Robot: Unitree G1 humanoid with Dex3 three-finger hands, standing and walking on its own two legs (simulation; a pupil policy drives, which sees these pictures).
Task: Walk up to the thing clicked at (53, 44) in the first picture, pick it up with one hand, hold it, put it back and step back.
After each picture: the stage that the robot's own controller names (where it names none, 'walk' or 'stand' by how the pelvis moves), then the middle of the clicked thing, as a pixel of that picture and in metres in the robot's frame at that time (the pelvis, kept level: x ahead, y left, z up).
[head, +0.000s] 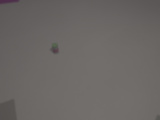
stand; (55, 48) +1.33 +0.30 -0.72
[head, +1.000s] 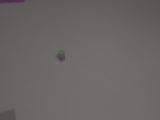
walk; (61, 55) +1.21 +0.15 -0.70
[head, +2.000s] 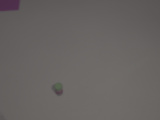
walk; (58, 89) +0.73 +0.18 -0.71
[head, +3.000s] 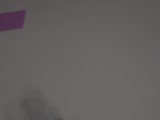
walk; out of the picture +0.44 +0.22 -0.70
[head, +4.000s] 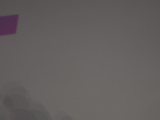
stand; out of the picture +0.37 +0.19 -0.72
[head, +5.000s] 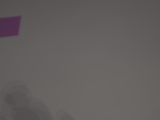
stand; out of the picture +0.34 +0.18 -0.72
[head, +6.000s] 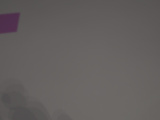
stand; out of the picture +0.37 +0.19 -0.72
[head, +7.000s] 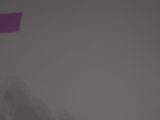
stand; out of the picture +0.36 +0.19 -0.73
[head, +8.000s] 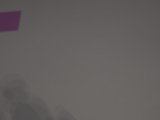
stand; out of the picture +0.35 +0.19 -0.72
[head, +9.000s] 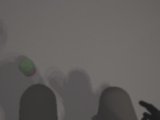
go down; (28, 68) +0.42 +0.24 -0.37
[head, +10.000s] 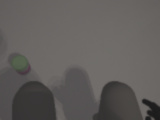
go down; (21, 66) +0.42 +0.26 -0.31
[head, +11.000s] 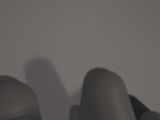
close in; out of the picture +0.39 +0.30 -0.22
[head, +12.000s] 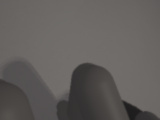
close; out of the picture +0.39 +0.30 -0.22
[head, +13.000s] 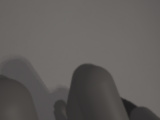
lift; out of the picture +0.38 +0.30 -0.22
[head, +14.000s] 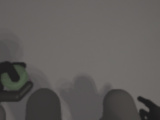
lift; (19, 82) +0.32 +0.22 -0.06
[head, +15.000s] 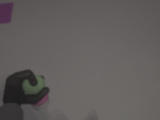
hold; (37, 93) +0.33 +0.17 +0.00
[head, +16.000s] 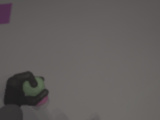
hold; (37, 94) +0.33 +0.17 -0.01
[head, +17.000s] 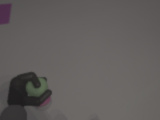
crouch; (40, 94) +0.33 +0.16 -0.01
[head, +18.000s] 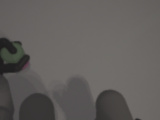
crouch; (17, 59) +0.43 +0.21 -0.10
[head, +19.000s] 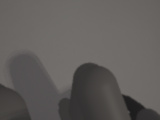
lower; out of the picture +0.40 +0.32 -0.22
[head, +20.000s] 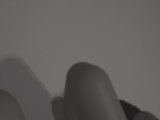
lower; out of the picture +0.42 +0.32 -0.22
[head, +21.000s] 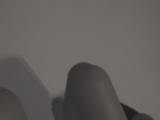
lower; out of the picture +0.41 +0.32 -0.23
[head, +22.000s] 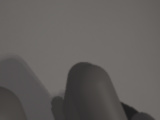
lower; out of the picture +0.41 +0.32 -0.23
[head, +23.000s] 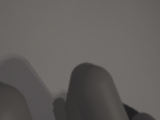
loosen; out of the picture +0.40 +0.30 -0.23
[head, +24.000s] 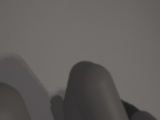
withdraw; out of the picture +0.40 +0.30 -0.23
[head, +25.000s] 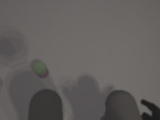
walk; (41, 70) +0.45 +0.23 -0.40
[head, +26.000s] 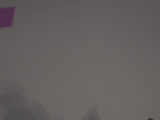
stand; out of the picture +0.38 +0.18 -0.66
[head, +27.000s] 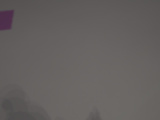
stand; out of the picture +0.39 +0.19 -0.67
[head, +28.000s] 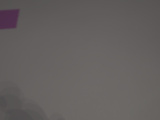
stand; out of the picture +0.40 +0.18 -0.70
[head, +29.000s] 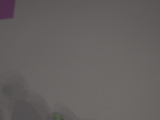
walk; out of the picture +0.43 +0.18 -0.71
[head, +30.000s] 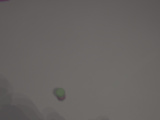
walk; (61, 94) +0.56 +0.16 -0.69
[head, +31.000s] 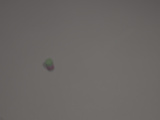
walk; (49, 65) +0.86 +0.30 -0.69
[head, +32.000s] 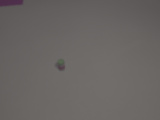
stand; (61, 65) +1.03 +0.20 -0.71
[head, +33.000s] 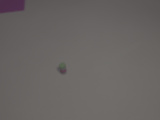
stand; (62, 68) +1.03 +0.21 -0.72
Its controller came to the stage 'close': yes
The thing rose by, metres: 0.69
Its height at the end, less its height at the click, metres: +0.00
